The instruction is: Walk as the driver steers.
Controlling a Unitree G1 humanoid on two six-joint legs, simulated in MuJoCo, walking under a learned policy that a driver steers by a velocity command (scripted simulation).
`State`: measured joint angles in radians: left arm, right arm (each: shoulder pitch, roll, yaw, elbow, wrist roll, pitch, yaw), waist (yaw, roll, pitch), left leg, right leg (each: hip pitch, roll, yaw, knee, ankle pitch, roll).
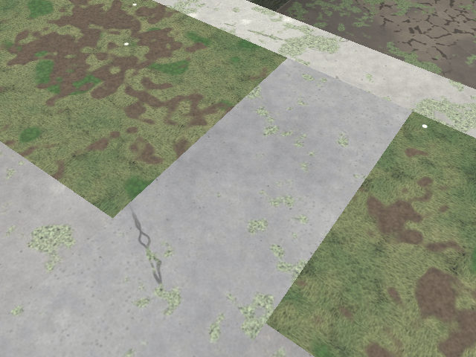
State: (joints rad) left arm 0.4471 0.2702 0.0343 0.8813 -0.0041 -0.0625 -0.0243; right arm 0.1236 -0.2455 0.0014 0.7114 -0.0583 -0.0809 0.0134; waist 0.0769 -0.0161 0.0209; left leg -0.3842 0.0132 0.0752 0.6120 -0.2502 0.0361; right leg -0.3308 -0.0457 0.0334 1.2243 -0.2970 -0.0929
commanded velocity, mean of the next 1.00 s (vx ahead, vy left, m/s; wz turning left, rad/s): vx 1.00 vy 0.00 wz -0.91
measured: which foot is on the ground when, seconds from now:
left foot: down 0.00-0.34, up 0.36-0.74, down 0.76-1.00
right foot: up 0.00-0.32, down 0.34-0.78, up 0.80-1.00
